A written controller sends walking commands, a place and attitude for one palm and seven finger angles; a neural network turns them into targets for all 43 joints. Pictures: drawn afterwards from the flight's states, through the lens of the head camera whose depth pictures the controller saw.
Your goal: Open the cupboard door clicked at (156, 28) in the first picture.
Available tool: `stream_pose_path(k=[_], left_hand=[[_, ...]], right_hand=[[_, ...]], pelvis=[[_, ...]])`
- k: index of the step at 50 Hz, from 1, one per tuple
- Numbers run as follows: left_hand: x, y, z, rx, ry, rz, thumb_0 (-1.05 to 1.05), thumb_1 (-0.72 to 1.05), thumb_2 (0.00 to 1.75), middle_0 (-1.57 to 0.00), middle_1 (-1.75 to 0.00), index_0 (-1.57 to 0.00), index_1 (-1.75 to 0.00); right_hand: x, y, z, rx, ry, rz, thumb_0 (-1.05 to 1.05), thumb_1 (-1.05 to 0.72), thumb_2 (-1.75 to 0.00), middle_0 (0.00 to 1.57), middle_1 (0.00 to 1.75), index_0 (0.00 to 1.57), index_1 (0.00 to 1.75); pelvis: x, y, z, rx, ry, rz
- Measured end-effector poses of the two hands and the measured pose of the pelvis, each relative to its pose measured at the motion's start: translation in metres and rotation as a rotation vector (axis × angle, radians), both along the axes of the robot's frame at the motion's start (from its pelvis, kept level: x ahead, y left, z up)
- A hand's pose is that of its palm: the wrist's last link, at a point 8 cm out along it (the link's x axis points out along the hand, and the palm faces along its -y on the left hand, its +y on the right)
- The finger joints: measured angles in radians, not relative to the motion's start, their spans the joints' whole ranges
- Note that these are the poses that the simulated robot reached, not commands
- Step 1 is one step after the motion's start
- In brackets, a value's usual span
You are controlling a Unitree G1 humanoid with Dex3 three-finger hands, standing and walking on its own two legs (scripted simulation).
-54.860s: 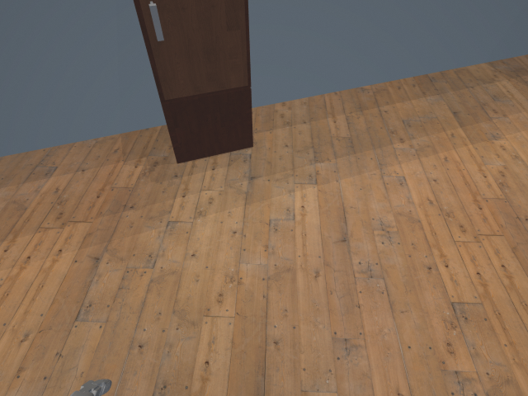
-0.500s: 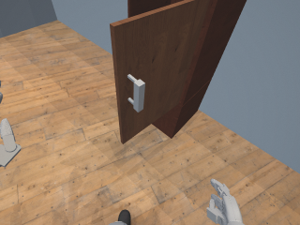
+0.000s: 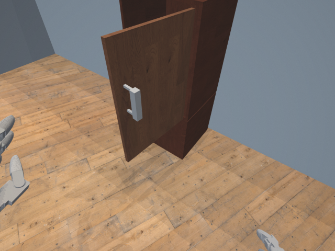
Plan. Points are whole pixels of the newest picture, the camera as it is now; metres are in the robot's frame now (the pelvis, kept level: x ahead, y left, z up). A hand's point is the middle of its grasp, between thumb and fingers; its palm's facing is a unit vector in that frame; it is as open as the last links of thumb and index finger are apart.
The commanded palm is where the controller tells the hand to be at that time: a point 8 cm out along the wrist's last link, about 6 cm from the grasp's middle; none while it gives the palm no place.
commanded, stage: stop stepping back and stand still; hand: left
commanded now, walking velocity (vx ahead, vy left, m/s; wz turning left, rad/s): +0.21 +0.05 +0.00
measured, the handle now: (132, 102) +0.61 +0.15 +0.02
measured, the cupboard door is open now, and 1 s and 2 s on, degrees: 84 84 84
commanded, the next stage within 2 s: let the arm hang, fingers relaxed in 0.40 s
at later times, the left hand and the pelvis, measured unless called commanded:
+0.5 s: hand (3, 191) +0.18 +0.28 +0.17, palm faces +0.40 -0.78 -0.48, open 7.4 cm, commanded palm none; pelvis -0.01 +0.02 +0.00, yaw +1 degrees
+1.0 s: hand out of the picture -0.11 +0.20 -0.17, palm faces +0.10 -0.98 -0.19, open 7.2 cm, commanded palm none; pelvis -0.04 +0.03 +0.00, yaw +4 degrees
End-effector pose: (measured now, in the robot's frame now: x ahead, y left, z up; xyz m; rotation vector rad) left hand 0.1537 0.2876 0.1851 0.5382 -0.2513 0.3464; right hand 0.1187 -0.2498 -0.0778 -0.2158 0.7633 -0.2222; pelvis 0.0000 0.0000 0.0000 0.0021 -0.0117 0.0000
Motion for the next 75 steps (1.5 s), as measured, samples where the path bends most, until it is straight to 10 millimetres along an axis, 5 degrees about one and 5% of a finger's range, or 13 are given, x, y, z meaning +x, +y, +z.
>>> stream_pose_path(k=[5,12,21,26,28,32,37,41,48,54,60,75], left_hand=[[-0.015,0.013,0.011,0.043,-0.046,0.041,0.01,0.88,0.90,-0.22,-0.31,-0.21,-0.31],[-0.007,0.044,-0.006,-0.011,-0.033,0.139,0.01,0.88,0.90,-0.21,-0.31,-0.21,-0.30],[-0.009,0.020,0.000,0.010,0.008,0.035,0.02,0.89,0.90,-0.21,-0.31,-0.21,-0.30],[-0.014,0.030,-0.007,0.028,0.053,0.040,0.01,0.88,0.90,-0.21,-0.31,-0.21,-0.30],[-0.006,0.042,-0.048,-0.022,0.224,0.063,0.01,0.89,0.90,-0.21,-0.31,-0.21,-0.30],[-0.021,0.043,-0.172,-0.233,0.721,0.152,0.00,0.90,0.90,-0.20,-0.30,-0.20,-0.30],[-0.099,-0.008,-0.289,-0.468,1.199,0.159,0.01,0.90,0.90,-0.20,-0.30,-0.20,-0.30],[-0.166,-0.038,-0.331,-0.614,1.424,0.216,0.01,0.95,0.90,-0.21,-0.30,-0.20,-0.30],[-0.256,-0.038,-0.330,-0.675,1.636,0.346,0.01,0.95,0.90,-0.21,-0.30,-0.20,-0.30],[-0.288,-0.027,-0.315,-0.641,1.702,0.432,0.01,0.92,0.90,-0.20,-0.30,-0.20,-0.30],[-0.278,-0.020,-0.311,-0.606,1.668,0.439,0.01,0.91,0.90,-0.20,-0.30,-0.20,-0.30],[-0.200,-0.048,-0.325,-0.635,1.543,0.287,0.00,0.91,0.90,-0.20,-0.30,-0.20,-0.30]], right_hand=[[-0.011,0.008,-0.002,-0.007,0.048,0.020,0.02,-0.90,-0.90,0.20,0.30,0.20,0.30],[0.006,0.030,-0.013,0.004,0.013,0.038,0.02,-0.90,-0.90,0.20,0.30,0.20,0.30],[0.024,0.056,-0.001,0.074,-0.054,0.107,0.02,-0.90,-0.90,0.20,0.30,0.20,0.30],[0.026,0.052,0.001,0.057,-0.046,0.109,0.01,-0.90,-0.90,0.20,0.30,0.20,0.30],[0.026,0.045,-0.010,0.061,-0.011,0.139,0.01,-0.90,-0.90,0.20,0.30,0.20,0.30],[0.012,0.032,-0.035,0.052,0.091,0.130,0.01,-0.90,-0.90,0.20,0.30,0.20,0.30],[-0.034,0.025,-0.042,0.025,0.263,0.095,0.01,-0.90,-0.90,0.20,0.30,0.20,0.30],[-0.082,0.023,-0.042,-0.003,0.432,0.065,0.01,-0.90,-0.90,0.20,0.30,0.20,0.30],[-0.143,0.035,-0.051,0.029,0.640,0.025,0.01,-0.90,-0.90,0.20,0.30,0.20,0.30],[-0.161,0.054,-0.063,0.104,0.667,0.006,0.01,-0.90,-0.90,0.20,0.30,0.20,0.30],[-0.163,0.067,-0.071,0.155,0.655,-0.001,0.01,-0.90,-0.90,0.20,0.30,0.20,0.30],[-0.170,0.068,-0.066,0.156,0.680,-0.039,0.01,-0.91,-0.90,0.20,0.30,0.20,0.30]], pelvis=[[0.001,0.004,0.004,0.009,0.006,0.009],[-0.004,0.021,-0.005,0.015,-0.015,0.020],[-0.013,0.016,0.000,-0.014,0.004,0.021],[-0.013,0.021,0.002,-0.017,0.011,0.020],[-0.017,0.026,-0.001,-0.016,0.018,0.031],[-0.028,0.032,-0.007,-0.012,0.017,0.041],[-0.034,0.028,-0.006,-0.006,-0.007,0.051],[-0.037,0.024,-0.003,-0.015,-0.020,0.063],[-0.043,0.025,0.004,-0.031,-0.021,0.076],[-0.045,0.029,0.006,-0.026,-0.029,0.068],[-0.046,0.030,0.006,-0.019,-0.035,0.058],[-0.035,0.027,0.007,-0.007,-0.025,0.051]])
